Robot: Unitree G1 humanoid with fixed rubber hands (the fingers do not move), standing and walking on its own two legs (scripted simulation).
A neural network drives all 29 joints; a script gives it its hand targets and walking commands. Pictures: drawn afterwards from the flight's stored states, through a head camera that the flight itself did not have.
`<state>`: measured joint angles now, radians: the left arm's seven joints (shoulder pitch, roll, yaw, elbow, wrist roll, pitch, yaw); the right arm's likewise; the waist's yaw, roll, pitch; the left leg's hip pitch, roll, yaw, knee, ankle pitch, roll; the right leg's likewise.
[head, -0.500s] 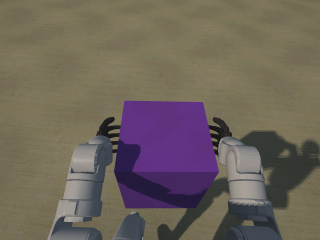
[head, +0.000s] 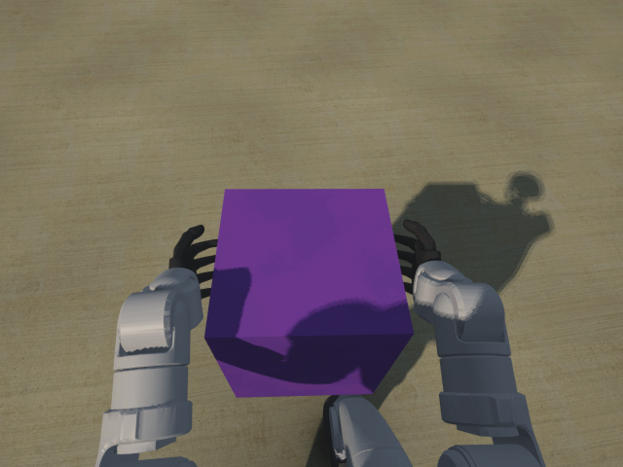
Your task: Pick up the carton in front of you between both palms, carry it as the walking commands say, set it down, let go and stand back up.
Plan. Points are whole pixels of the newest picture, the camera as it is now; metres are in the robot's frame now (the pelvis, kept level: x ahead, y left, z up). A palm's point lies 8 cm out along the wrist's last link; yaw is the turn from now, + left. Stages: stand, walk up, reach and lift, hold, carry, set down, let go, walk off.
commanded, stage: carry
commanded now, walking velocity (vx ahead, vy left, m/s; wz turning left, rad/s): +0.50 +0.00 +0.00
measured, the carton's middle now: (305, 300) +0.34 -0.04 -0.05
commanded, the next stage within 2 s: none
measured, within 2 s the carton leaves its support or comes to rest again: neither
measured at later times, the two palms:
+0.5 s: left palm (118, 91) +0.61 +0.19 +0.12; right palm (327, 72) +0.63 -0.10 +0.11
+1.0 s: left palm out of the picture +0.88 +0.16 +0.11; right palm out of the picture +0.89 -0.14 +0.11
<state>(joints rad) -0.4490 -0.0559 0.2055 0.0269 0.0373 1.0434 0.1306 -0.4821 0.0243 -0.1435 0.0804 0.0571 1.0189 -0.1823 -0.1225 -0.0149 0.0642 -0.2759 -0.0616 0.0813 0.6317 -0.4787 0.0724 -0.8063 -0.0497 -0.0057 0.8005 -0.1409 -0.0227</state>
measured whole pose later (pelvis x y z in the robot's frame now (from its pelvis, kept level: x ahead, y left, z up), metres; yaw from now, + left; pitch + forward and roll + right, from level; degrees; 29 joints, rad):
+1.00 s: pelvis +0.62 +0.01 +0.01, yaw +2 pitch +3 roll +0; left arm -0.15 -0.13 0.11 -0.29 0.12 1.22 0.09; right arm -0.16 0.13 -0.10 -0.28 -0.12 1.21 -0.09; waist -0.01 0.02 -0.18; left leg 0.02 0.07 0.16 0.42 -0.46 -0.03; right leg -0.45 -0.06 -0.21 0.44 -0.04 -0.03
